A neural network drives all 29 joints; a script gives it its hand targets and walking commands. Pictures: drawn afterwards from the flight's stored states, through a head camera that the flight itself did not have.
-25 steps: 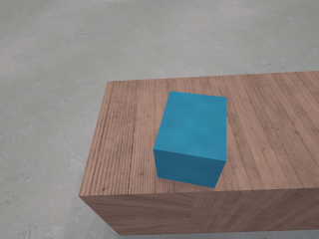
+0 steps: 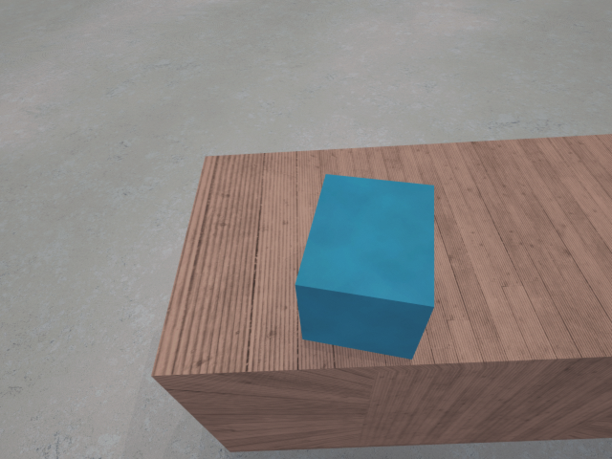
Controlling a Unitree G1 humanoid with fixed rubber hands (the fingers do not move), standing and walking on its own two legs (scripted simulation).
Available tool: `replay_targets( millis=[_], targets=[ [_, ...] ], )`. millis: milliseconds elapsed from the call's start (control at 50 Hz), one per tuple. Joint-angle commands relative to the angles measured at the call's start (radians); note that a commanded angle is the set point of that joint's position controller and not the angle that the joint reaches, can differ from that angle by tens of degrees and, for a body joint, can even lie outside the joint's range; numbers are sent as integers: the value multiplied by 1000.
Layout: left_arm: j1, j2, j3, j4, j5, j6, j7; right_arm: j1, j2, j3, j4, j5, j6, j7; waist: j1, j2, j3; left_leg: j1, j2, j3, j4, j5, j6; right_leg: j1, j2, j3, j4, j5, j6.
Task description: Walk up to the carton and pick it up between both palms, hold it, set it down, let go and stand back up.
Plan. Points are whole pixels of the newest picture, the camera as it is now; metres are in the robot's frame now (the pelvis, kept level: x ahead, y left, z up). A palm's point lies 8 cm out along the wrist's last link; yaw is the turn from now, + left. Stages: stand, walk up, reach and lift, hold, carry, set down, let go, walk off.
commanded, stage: stand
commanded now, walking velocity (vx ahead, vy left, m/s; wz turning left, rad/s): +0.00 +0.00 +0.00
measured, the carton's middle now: (367, 263) +0.43 -0.06 -0.05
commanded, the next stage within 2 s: none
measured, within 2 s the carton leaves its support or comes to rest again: neither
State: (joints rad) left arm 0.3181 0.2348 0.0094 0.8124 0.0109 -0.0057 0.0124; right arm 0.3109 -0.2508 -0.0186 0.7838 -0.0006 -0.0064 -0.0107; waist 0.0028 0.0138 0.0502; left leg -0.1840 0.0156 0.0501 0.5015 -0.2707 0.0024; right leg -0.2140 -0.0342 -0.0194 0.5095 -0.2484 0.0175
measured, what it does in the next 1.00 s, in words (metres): stands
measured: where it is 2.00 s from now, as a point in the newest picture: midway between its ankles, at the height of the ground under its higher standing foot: outside the picture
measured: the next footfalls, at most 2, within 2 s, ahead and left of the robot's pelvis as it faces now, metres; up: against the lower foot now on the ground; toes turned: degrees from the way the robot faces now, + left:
none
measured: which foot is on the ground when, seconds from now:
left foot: down 0.00-1.00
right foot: down 0.00-1.00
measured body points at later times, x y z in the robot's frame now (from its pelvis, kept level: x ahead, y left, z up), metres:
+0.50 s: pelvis +0.00 +0.01 +0.00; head +0.00 +0.00 +0.45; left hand +0.05 +0.26 -0.13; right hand +0.07 -0.25 -0.13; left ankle +0.00 +0.12 -0.74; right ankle +0.02 -0.13 -0.74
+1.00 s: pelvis +0.01 +0.01 +0.00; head +0.01 +0.01 +0.45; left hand +0.04 +0.27 -0.14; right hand +0.06 -0.24 -0.13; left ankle +0.00 +0.12 -0.74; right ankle +0.02 -0.13 -0.74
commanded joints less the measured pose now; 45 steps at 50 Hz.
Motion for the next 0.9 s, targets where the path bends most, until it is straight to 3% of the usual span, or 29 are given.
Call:
replay_targets(
  millis=[0,120,260,320,360,380,420,500,600,640,660,760,880],
  targets=[
    [38,136,31,-49,-3,-13,3,39,-130,-31,-54,1,-14,-5,-2,-15,37,-70,84,-122,-154,13,27,-22,-58,98,-117,46,-31],
    [49,140,30,-36,-3,-17,7,42,-130,-28,-45,-2,-17,-5,-3,-26,1,-23,84,-108,-124,119,29,-10,-67,92,-106,133,-33],
    [42,136,34,-28,3,-12,7,35,-129,-28,-40,2,-16,-8,3,-5,26,-45,89,-108,-136,94,29,-2,-70,95,-108,110,-33],
    [47,125,30,-20,0,-9,7,48,-137,-35,-40,3,-15,-8,0,-34,36,-58,97,-125,-152,73,28,-6,-60,77,-109,93,-25],
    [53,127,30,-10,1,-8,7,44,-139,-35,-38,2,-15,-8,4,2,15,-59,92,-118,-161,60,28,-3,-62,85,-107,89,-25],
    [50,136,31,-4,1,-9,8,36,-130,-35,-36,1,-14,-9,7,-22,19,-53,90,-121,-160,40,28,0,-61,88,-115,72,-27],
    [37,135,33,-4,-1,-10,9,38,-130,-33,-31,0,-15,-7,-5,-19,36,-59,89,-116,-151,83,27,-6,-66,94,-109,102,-27],
    [52,129,29,4,1,-11,10,46,-120,-29,-22,3,-17,-9,5,-9,20,-41,91,-114,-152,69,33,-7,-67,93,-123,90,-28],
    [44,133,27,11,-3,-13,10,47,-125,-31,-13,2,-16,-9,-2,-43,16,-28,84,-109,-148,97,24,-4,-66,85,-124,112,-24],
    [48,132,29,12,-2,-12,10,43,-135,-30,-11,4,-16,-9,4,-10,30,-43,85,-109,-161,78,26,-1,-67,87,-119,99,-25],
    [49,133,29,20,-3,-12,11,48,-126,-29,-3,3,-16,-10,-1,-31,25,-39,87,-119,-161,67,28,-4,-68,88,-124,88,-27],
    [54,131,30,33,2,-11,14,44,-115,-23,7,3,-16,-11,3,2,37,-48,87,-119,-174,66,30,-3,-70,84,-124,87,-24],
    [49,122,23,51,4,-10,13,53,-123,-26,17,6,-18,-13,0,-32,42,-50,90,-131,-176,75,24,6,-70,78,-128,91,-21]
  ],
)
